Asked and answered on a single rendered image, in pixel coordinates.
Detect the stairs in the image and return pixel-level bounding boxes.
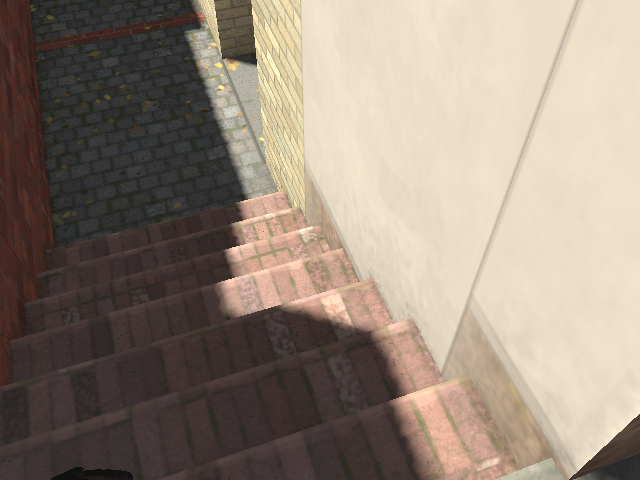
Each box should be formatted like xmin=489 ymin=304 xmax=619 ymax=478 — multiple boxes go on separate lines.
xmin=0 ymin=190 xmax=520 ymax=480

